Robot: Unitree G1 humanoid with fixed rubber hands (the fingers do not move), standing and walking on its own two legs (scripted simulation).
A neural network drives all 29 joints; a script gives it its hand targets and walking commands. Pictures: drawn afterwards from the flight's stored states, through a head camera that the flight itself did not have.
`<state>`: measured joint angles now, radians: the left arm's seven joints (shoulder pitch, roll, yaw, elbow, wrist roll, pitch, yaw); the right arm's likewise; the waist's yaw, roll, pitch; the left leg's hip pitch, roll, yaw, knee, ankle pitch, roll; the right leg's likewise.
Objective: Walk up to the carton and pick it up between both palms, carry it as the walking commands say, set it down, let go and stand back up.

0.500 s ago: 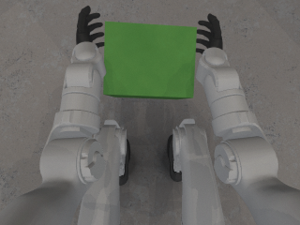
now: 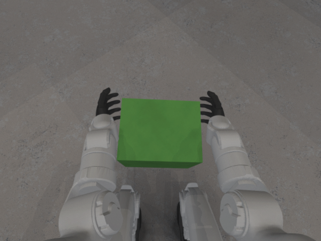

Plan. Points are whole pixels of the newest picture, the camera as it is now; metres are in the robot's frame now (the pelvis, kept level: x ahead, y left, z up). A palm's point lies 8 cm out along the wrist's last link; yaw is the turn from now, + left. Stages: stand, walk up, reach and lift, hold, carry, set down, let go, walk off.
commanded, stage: reach and lift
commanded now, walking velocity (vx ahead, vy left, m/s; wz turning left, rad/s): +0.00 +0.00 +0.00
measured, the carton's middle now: (158, 137) +0.41 +0.00 -0.15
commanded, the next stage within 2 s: none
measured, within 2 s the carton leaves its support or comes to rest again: neither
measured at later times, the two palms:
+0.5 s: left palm (99, 111) +0.41 +0.13 +0.04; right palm (232, 113) +0.41 -0.15 +0.04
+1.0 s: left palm (86, 105) +0.39 +0.14 +0.11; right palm (248, 106) +0.39 -0.15 +0.11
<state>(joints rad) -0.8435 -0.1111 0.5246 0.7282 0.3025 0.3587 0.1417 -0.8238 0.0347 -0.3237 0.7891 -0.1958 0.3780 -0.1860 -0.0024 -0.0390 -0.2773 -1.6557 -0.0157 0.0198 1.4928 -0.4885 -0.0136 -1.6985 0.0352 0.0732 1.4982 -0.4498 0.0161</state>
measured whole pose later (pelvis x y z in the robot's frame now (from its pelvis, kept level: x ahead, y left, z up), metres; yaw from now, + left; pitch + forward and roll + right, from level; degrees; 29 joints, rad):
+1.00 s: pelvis +0.04 +0.00 +0.12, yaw -2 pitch +21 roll +1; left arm -0.53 -0.17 0.46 0.67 0.30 0.37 0.12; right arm -0.52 0.13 -0.32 0.68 -0.18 0.38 -0.19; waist 0.00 -0.03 -0.27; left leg -0.98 -0.02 0.02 1.00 -0.40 0.00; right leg -1.03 0.03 0.09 1.02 -0.36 0.02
